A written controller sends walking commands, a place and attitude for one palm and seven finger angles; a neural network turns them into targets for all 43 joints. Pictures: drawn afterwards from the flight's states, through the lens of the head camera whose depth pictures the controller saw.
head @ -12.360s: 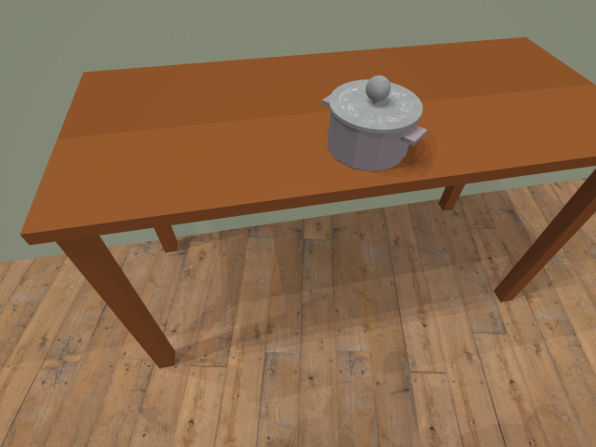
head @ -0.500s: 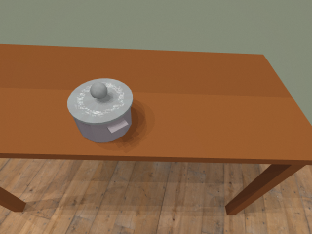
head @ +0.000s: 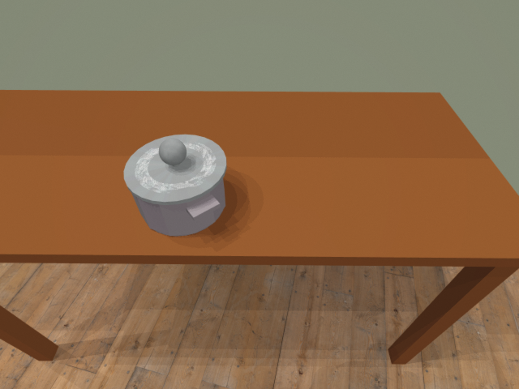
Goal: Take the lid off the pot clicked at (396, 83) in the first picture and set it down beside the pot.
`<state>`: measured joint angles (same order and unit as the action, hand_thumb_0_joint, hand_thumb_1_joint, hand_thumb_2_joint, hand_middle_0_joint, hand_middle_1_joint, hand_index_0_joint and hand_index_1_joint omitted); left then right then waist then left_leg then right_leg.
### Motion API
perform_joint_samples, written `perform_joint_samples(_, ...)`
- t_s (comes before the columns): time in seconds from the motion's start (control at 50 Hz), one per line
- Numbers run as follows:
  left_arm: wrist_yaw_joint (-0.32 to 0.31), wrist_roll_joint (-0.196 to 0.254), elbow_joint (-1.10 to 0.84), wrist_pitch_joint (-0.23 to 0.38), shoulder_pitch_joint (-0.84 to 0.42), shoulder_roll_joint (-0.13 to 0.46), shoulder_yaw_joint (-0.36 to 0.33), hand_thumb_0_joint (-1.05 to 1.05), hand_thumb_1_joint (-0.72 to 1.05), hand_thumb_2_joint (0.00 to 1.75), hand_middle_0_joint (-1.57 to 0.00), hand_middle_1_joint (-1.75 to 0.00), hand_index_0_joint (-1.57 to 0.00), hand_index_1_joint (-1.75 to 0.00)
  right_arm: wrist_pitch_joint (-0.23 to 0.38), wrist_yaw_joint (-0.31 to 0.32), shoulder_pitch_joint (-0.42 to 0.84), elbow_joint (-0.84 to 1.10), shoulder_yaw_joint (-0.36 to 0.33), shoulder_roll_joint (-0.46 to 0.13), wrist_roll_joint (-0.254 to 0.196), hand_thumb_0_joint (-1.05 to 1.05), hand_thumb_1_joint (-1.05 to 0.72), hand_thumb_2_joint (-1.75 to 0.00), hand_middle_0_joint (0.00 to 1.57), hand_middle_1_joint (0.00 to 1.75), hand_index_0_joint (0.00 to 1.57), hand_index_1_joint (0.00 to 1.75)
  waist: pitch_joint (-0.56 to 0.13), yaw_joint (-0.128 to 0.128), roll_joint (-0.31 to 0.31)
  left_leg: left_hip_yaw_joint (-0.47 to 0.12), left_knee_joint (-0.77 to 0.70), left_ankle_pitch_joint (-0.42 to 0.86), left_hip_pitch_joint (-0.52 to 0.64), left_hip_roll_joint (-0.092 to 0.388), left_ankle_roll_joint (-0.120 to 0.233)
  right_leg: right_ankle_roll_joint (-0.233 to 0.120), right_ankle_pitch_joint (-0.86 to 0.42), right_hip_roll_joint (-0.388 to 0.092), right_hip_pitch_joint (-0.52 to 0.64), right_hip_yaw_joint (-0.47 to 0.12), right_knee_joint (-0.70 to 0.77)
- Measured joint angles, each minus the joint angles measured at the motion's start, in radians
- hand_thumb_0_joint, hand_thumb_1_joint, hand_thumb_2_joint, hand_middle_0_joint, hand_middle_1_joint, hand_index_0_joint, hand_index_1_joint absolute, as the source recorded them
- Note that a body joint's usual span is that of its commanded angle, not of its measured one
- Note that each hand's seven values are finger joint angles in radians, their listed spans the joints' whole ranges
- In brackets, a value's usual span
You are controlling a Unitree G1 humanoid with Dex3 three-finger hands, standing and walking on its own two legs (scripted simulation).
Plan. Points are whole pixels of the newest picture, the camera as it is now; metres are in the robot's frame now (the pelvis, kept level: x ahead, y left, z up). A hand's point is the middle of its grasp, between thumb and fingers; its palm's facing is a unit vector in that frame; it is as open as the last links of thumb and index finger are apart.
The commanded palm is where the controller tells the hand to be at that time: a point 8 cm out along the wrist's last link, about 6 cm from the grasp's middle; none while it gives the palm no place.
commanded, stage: look again from close up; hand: left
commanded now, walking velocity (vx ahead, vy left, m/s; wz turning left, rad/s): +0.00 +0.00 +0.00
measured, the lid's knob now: (172, 151) +0.47 +0.18 +0.12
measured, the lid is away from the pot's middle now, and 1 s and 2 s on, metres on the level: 0.00 0.00 0.00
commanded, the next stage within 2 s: lift the closed hand beside the body in 0.78 s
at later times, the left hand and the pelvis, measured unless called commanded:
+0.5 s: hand out of the picture +0.00 +0.16 -0.17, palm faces +0.00 -0.99 -0.17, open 7.3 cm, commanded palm none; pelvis +0.00 +0.00 +0.00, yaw -1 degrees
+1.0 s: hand out of the picture +0.06 +0.19 -0.12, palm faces +0.08 -0.95 -0.30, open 7.0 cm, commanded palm +0.10 +0.22 -0.04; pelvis +0.00 +0.01 +0.00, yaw +1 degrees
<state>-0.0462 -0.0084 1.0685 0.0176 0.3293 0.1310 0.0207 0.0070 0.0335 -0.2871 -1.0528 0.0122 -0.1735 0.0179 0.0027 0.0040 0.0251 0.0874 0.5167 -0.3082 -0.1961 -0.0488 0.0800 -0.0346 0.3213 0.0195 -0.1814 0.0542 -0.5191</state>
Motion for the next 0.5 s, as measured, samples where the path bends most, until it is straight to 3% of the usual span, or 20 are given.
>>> perform_joint_samples(0.22, 0.001, 0.000, -0.039, -0.006, -0.022, 0.030, -0.002, 0.00, 0.91, 0.90, -0.19, -0.30, -0.20, -0.30, 0.007, -0.005, 0.002, -0.015, 0.011, 0.011, -0.002, 0.01, -0.92, -0.90, 0.20, 0.30, 0.20, 0.30, 0.015, -0.001, -0.028, 0.009, -0.037, 0.023, 0.011, 0.002, -0.004, -0.002, -0.020, 0.003, 0.003, -0.010, 0.026)
perform_joint_samples(0.5, 0.002, 0.001, -0.017, -0.009, -0.011, 0.018, 0.003, 0.00, 0.91, 0.90, -0.19, -0.30, -0.20, -0.30, 0.013, 0.000, 0.001, -0.059, 0.012, 0.038, -0.007, 0.01, -0.91, -0.90, 0.20, 0.30, 0.20, 0.30, 0.043, -0.004, -0.044, 0.009, -0.064, 0.030, 0.026, 0.002, -0.004, 0.000, -0.030, 0.005, 0.019, -0.012, 0.056)
